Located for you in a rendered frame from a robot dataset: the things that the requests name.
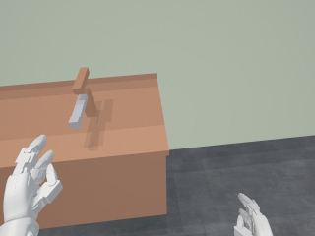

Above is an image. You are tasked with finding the tap lever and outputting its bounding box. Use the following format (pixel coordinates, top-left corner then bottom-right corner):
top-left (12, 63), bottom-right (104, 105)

top-left (68, 94), bottom-right (88, 129)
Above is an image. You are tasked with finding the right robot hand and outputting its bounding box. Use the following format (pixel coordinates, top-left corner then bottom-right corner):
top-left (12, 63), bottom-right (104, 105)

top-left (234, 193), bottom-right (274, 236)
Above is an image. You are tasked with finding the counter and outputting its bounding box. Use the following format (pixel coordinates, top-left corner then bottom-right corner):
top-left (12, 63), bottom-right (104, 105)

top-left (0, 67), bottom-right (169, 229)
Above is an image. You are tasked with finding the robot left forearm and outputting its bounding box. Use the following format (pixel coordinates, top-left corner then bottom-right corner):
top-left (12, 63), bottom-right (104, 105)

top-left (0, 217), bottom-right (39, 236)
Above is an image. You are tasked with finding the left robot hand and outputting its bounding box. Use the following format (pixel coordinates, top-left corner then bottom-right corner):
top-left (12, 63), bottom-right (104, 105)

top-left (3, 134), bottom-right (63, 223)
